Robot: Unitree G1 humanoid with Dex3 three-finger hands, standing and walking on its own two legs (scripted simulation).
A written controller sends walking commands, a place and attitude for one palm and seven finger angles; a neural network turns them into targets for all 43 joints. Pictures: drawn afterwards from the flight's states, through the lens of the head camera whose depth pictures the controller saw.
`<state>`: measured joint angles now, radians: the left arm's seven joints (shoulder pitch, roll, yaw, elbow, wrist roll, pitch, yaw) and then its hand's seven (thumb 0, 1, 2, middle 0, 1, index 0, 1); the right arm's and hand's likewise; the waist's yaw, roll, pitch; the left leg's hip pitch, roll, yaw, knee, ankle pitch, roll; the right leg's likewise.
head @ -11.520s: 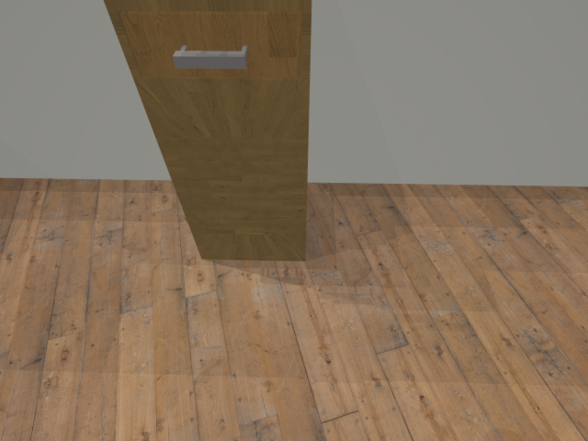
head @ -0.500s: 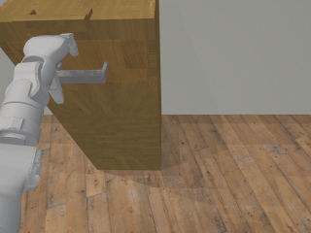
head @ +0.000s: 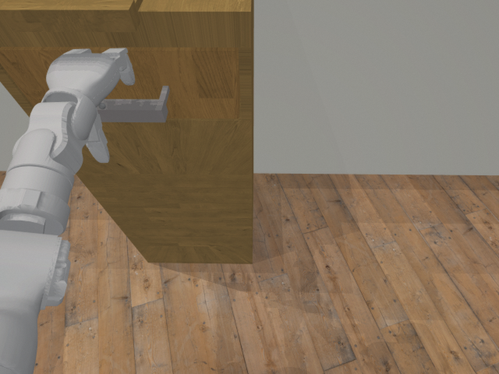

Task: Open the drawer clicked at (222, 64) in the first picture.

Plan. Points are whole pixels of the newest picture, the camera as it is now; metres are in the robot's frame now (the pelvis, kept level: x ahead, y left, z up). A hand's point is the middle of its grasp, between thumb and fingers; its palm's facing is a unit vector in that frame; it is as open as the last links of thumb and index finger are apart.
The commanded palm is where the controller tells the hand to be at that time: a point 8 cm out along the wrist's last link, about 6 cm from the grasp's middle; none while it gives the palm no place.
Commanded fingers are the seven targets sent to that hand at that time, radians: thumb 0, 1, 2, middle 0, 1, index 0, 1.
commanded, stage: lower the fingers behind the handle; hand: left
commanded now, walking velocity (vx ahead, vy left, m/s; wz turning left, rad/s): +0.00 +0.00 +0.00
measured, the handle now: (122, 101) +0.53 +0.22 +0.12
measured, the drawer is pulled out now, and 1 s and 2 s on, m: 0.00 0.00 0.00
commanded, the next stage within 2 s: close the thumb around the handle in 1.04 s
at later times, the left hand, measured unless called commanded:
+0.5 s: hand (108, 123) +0.49 +0.23 +0.12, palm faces +0.02 +0.00 -1.00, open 13.8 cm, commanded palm +0.47 +0.23 +0.17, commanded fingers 0.00 -0.50 0.30 -0.30 -1.20 -0.30 -1.20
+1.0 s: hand (114, 135) +0.47 +0.22 +0.11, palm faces -0.01 +0.00 -1.00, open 13.9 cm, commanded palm +0.46 +0.23 +0.17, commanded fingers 0.00 -0.50 0.30 -0.30 -1.20 -0.30 -1.20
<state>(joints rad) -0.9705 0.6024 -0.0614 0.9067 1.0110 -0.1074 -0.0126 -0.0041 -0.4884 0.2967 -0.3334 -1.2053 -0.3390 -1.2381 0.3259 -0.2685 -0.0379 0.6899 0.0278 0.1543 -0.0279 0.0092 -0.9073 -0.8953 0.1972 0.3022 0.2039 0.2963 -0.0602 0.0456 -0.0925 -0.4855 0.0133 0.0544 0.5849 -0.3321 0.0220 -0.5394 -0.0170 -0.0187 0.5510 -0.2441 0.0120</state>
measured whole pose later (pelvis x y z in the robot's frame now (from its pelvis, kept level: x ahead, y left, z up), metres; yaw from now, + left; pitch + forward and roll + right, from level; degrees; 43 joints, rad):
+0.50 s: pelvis +0.00 +0.00 +0.00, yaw +0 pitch +14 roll -1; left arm -0.90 0.57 -0.04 0.90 1.04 -0.11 0.10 0.00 -0.49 0.30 -0.32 -1.20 -0.32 -1.20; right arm 0.31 -0.27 -0.05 0.68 0.01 0.14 -0.02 0.01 -0.91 -0.90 0.20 0.30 0.20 0.30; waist -0.06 0.04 -0.09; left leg -0.53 0.02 0.05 0.63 -0.35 0.02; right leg -0.58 -0.01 -0.02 0.60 -0.27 0.01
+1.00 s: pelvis -0.01 -0.01 +0.00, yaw +0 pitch +13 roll +0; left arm -0.86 0.56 -0.05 0.90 1.04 -0.13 0.09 0.00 -0.49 0.30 -0.31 -1.20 -0.31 -1.20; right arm 0.29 -0.27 -0.04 0.68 0.02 0.15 -0.03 0.01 -0.91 -0.90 0.20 0.30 0.20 0.30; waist -0.06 0.04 -0.09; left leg -0.51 0.02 0.05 0.63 -0.35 0.02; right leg -0.56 -0.01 -0.02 0.61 -0.27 0.00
